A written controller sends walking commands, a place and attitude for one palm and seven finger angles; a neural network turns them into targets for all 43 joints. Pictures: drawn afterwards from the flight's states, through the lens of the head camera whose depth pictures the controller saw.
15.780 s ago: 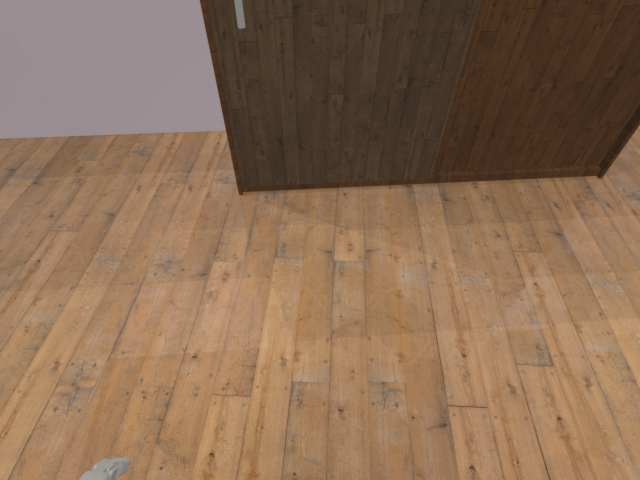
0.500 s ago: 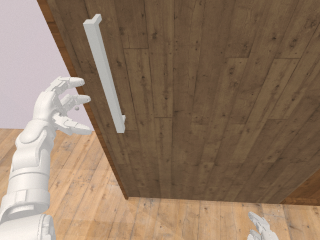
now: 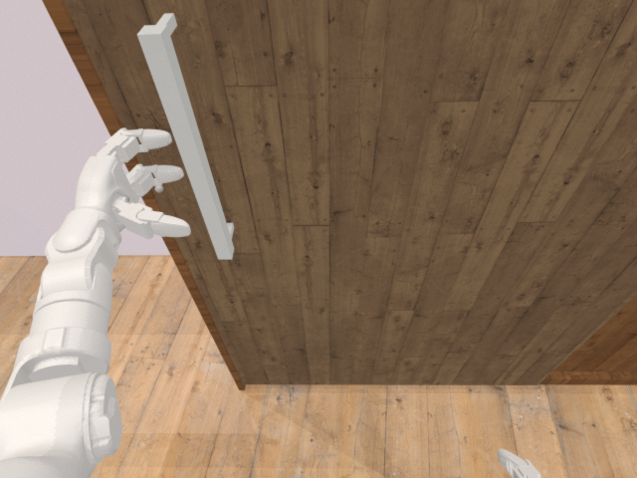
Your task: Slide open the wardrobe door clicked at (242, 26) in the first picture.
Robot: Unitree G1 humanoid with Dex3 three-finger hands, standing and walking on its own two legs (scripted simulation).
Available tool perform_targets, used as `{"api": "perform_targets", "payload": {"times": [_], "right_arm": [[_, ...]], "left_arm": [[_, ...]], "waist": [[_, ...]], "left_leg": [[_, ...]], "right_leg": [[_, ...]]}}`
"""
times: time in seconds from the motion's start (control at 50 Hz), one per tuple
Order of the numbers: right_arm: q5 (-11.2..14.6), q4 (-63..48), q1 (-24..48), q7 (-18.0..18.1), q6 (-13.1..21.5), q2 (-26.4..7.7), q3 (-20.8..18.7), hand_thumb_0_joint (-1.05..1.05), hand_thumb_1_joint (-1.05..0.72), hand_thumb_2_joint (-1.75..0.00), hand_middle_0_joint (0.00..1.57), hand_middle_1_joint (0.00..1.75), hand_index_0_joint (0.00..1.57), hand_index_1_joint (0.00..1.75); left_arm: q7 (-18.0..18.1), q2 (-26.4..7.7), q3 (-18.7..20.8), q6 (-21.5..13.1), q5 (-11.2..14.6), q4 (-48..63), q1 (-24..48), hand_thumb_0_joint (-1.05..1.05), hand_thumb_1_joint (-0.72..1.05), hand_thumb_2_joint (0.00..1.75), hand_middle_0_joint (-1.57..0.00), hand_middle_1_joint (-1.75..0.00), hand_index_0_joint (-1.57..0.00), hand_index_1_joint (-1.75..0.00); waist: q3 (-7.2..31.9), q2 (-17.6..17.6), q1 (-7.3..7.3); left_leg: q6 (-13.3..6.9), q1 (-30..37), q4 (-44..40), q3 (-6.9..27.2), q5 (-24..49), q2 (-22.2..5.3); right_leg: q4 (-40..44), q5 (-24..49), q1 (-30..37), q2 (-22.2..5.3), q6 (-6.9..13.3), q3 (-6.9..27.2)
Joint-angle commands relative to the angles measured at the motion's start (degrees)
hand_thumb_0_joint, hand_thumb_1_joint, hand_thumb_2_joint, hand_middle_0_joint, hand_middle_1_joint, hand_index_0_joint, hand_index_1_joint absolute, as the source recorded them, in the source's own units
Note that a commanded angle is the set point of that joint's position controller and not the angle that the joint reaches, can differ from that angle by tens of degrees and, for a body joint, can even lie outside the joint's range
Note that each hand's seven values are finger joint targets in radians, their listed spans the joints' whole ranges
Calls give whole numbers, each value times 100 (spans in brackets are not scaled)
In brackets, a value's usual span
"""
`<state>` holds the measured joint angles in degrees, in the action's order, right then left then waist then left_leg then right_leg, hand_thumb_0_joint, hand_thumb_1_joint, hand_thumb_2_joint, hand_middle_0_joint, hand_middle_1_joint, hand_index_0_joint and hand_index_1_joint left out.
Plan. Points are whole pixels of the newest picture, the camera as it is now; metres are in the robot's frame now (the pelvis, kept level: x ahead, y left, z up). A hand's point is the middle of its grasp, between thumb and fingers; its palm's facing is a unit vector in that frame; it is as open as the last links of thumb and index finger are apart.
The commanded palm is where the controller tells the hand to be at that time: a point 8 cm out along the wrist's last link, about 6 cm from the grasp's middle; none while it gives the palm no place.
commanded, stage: move the hooked fingers beside the handle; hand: left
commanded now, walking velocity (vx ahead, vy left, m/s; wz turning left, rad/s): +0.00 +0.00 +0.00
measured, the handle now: (202, 160) +0.47 +0.16 +0.17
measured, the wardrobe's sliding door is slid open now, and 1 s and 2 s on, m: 0.00 0.00 0.00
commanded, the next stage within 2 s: feel for the door with the fingertips in 0.70 s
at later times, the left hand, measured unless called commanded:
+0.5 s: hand (149, 199) +0.40 +0.22 +0.16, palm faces +0.03 -1.00 +0.00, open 14.0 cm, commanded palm +0.38 +0.27 +0.16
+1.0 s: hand (167, 199) +0.40 +0.19 +0.16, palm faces +0.01 -1.00 +0.00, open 14.0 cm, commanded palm +0.37 +0.24 +0.16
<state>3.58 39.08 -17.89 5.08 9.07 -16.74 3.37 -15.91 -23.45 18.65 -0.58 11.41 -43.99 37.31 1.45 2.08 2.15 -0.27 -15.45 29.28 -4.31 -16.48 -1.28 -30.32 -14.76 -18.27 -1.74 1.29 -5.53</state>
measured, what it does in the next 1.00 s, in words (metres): stands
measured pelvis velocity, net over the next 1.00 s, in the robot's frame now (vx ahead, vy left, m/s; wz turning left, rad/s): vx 0.01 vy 0.01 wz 0.00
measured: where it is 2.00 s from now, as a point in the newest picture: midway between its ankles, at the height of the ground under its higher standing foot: outside the picture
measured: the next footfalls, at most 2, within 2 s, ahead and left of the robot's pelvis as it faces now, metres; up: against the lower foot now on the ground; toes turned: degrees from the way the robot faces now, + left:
none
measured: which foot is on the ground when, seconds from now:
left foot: down 0.00-1.00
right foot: down 0.00-1.00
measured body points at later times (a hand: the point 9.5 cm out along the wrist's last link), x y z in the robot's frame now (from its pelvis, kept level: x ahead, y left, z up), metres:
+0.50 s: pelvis +0.00 +0.01 +0.00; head +0.01 -0.01 +0.45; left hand +0.40 +0.27 +0.16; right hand +0.13 -0.25 -0.10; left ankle -0.02 +0.12 -0.74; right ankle +0.01 -0.10 -0.74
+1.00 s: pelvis +0.01 +0.01 +0.00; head +0.01 -0.01 +0.45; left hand +0.39 +0.25 +0.16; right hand +0.12 -0.24 -0.11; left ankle -0.02 +0.12 -0.74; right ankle +0.01 -0.10 -0.74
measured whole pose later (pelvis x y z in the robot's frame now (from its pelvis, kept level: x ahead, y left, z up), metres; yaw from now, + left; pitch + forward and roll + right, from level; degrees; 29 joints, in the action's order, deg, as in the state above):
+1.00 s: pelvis +0.01 +0.01 +0.00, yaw +0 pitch +2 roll +0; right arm 3.6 38.2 -17.7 4.0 8.0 -15.9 2.5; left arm -12.7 -17.7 15.6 0.8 12.3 -31.8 29.8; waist 2.1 2.8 0.6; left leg -0.8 -13.5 28.5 -4.5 -16.7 -0.8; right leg -29.2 -14.7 -16.2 -2.1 0.6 -5.1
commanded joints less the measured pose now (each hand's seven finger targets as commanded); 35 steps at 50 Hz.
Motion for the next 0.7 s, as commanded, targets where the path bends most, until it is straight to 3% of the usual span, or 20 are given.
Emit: {"api": "perform_targets", "payload": {"times": [0.0, 0.02, 0.1, 0.14, 0.18, 0.22, 0.28, 0.34, 0.38, 0.42, 0.46, 0.52, 0.6, 0.66, 0.68], "right_arm": [[-5, -772, 70, 13, 209, -809, -346, 0, -90, -90, 20, 30, 20, 30], [-7, -788, 66, 0, 202, -786, -334, 0, -90, -90, 20, 30, 20, 30], [0, -859, 44, -16, 174, -809, -382, 0, -90, -90, 20, 30, 20, 30], [7, -917, 87, -36, 209, -758, -384, 0, -90, -90, 20, 30, 20, 30], [23, -861, 68, -13, 200, -763, -380, 0, -90, -90, 20, 30, 20, 30], [19, -861, 91, -2, 210, -773, -395, 0, -90, -90, 20, 30, 20, 30], [28, -856, 150, 9, 240, -736, -372, 0, -90, -90, 20, 30, 20, 30], [24, -828, 182, 19, 243, -734, -359, 0, -90, -90, 20, 30, 20, 30], [16, -804, 180, 27, 248, -746, -370, 0, -90, -90, 20, 30, 20, 30], [7, -835, 225, 21, 227, -728, -352, 0, -90, -90, 20, 30, 20, 30], [14, -868, 308, 7, 238, -676, -334, 0, -90, -90, 20, 30, 20, 30], [13, -803, 273, 40, 175, -744, -310, 0, -90, -90, 20, 30, 20, 30], [10, -874, 324, 41, 163, -708, -287, 0, -90, -90, 20, 30, 20, 30], [17, -877, 323, 40, 202, -671, -306, 0, -90, -90, 20, 30, 20, 30], [5, -875, 297, 36, 222, -679, -306, 0, -90, -90, 20, 30, 20, 30]], "left_arm": [[28, -1788, 604, -543, 43, 1134, 2150, 0, -50, 30, -30, -120, -30, -120], [12, -1684, 522, -564, 42, 1181, 2198, 0, -50, 30, -30, -120, -30, -120], [-34, -1886, 731, -629, 78, 1433, 2010, 0, -50, 30, -30, -120, -30, -120], [-79, -1578, 532, -638, 117, 1756, 1990, 0, -50, 30, -30, -120, -30, -120], [-97, -1570, 537, -560, 139, 1652, 1922, 0, -50, 30, -30, -120, -30, -120], [-102, -1555, 528, -530, 161, 1824, 1966, 0, -50, 30, -30, -120, -30, -120], [-88, -1245, 277, -457, 194, 1978, 2007, 0, -50, 30, -30, -120, -30, -120], [-31, -1181, 231, -382, 186, 1956, 1974, 0, -50, 30, -30, -120, -30, -120], [26, -1301, 357, -372, 182, 1958, 1993, 0, -50, 30, -30, -120, -30, -120], [63, -1305, 382, -360, 163, 2018, 1891, 0, -50, 30, -30, -120, -30, -120], [71, -1071, 170, -370, 148, 2181, 1995, 0, -50, 30, -30, -120, -30, -120], [104, -1379, 398, -294, 138, 1683, 2003, 0, -50, 30, -30, -120, -30, -120], [74, -1292, 229, -368, 73, 1786, 2242, 0, -50, 30, -30, -120, -30, -120], [41, -1057, 68, -459, 132, 1933, 2368, 0, -50, 30, -30, -120, -30, -120], [38, -1013, 81, -467, 182, 1982, 2361, 0, -50, 30, -30, -120, -30, -120]], "waist": [[1801, -188, -130], [1816, -146, -98], [1856, -185, -149], [1928, 62, -158], [1681, 61, -97], [1710, 1, -87], [1605, 70, -44], [1532, 86, -42], [1594, -140, -58], [1676, -85, -101], [1690, 176, -90], [1355, -353, -27], [1585, 136, -40], [1803, 150, -30], [1912, 9, -37]], "left_leg": [[-175, 280, -270, 368, 1356, 42], [-183, 290, -276, 344, 1377, 50], [-192, 320, -267, 328, 1558, 25], [-179, 494, -289, 333, 1667, 31], [-173, 452, -304, 333, 1541, 18], [-193, 511, -315, 336, 1466, 17], [-163, 578, -347, 390, 1444, 9], [-161, 585, -349, 419, 1352, 16], [-162, 578, -331, 436, 1420, 11], [-159, 611, -326, 417, 1532, 14], [-129, 718, -308, 428, 1619, 23], [-160, 415, -350, 433, 1258, 3], [-148, 551, -283, 416, 1377, 37], [-124, 763, -248, 463, 1649, 19], [-120, 797, -226, 484, 1739, 27]], "right_leg": [[231, 1812, 994, -11, 62, 447], [226, 1873, 991, 0, 52, 459], [204, 2065, 1090, 11, 51, 449], [223, 2073, 1039, 32, 63, 441], [276, 1922, 891, 54, 62, 420], [313, 1856, 885, 57, 56, 424], [338, 1741, 769, 68, 66, 384], [346, 1606, 697, 67, 75, 372], [335, 1684, 756, 61, 72, 360], [310, 1781, 821, 49, 65, 371], [297, 1804, 783, 40, 87, 372], [349, 1575, 691, 44, 48, 363], [285, 1659, 724, 10, 84, 408], [264, 1806, 744, 44, 98, 375], [247, 1914, 806, 45, 92, 363]]}}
